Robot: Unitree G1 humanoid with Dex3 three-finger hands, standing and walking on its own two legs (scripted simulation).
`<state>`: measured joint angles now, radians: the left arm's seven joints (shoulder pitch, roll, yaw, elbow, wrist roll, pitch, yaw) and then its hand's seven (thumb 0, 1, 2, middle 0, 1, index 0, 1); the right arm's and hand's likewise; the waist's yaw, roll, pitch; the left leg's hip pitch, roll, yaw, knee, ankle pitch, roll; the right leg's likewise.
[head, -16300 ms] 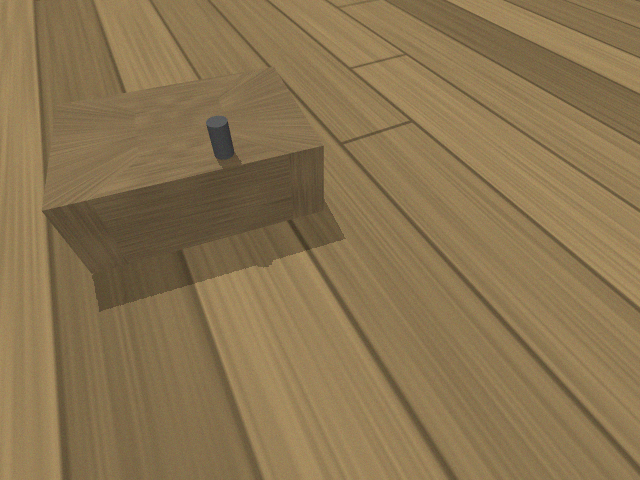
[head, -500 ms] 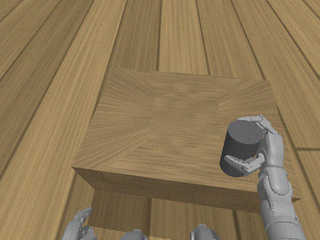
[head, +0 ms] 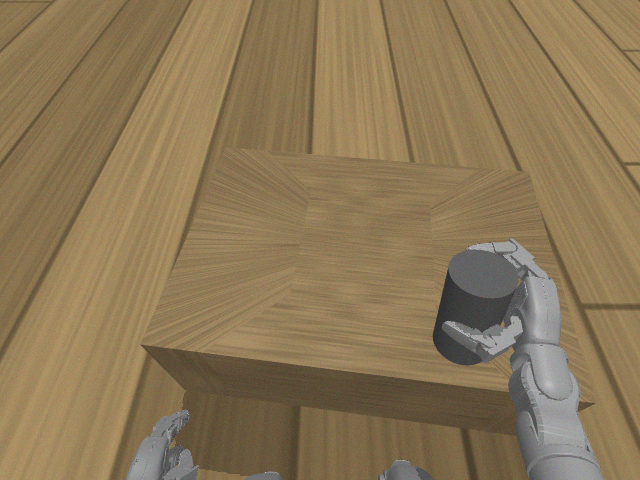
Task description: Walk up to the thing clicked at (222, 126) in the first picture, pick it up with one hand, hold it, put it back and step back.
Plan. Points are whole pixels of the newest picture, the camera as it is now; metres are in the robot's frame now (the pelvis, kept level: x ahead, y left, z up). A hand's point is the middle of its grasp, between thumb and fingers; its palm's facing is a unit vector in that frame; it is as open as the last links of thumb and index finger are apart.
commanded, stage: hold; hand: right
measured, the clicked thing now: (470, 309) +0.32 -0.16 +0.03
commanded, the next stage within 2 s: none
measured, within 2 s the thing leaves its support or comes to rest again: neither
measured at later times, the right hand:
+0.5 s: hand (487, 301) +0.32 -0.17 +0.05, palm faces +0.11 +0.99 -0.01, open 11.3 cm
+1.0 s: hand (486, 300) +0.32 -0.17 +0.05, palm faces +0.11 +0.99 +0.00, open 11.3 cm
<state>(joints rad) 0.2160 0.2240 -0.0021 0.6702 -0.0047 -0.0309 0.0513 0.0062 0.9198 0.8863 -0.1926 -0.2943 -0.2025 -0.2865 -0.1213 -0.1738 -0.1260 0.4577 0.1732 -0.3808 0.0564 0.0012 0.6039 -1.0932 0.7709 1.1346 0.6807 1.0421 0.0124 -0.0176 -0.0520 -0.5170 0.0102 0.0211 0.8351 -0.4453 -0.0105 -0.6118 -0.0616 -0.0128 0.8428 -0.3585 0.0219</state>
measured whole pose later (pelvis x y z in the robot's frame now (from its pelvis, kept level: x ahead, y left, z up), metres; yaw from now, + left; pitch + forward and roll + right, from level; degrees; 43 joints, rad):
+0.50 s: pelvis -0.01 +0.00 +0.00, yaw +0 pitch +6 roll +1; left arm 0.21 0.22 0.00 0.68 0.00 -0.04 0.06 0.01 0.92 0.89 -0.19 -0.30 -0.20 -0.29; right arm -0.12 -0.18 -0.13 0.45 0.17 -0.37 0.05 0.00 0.60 -1.09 0.77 1.14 0.68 1.04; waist 0.01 -0.02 -0.04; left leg -0.48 0.01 0.02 0.80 -0.42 -0.01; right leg -0.58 -0.06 -0.01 0.81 -0.34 0.02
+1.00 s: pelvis +0.00 +0.00 +0.01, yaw +0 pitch +6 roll +1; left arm 0.22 0.22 0.00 0.69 0.00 -0.05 0.06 0.01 0.91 0.89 -0.20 -0.30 -0.21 -0.29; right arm -0.12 -0.17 -0.12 0.46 0.17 -0.38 0.05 0.00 0.60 -1.09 0.77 1.14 0.68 1.05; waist 0.01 -0.02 -0.04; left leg -0.48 0.01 0.02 0.79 -0.42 -0.02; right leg -0.57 -0.06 -0.02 0.81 -0.34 0.02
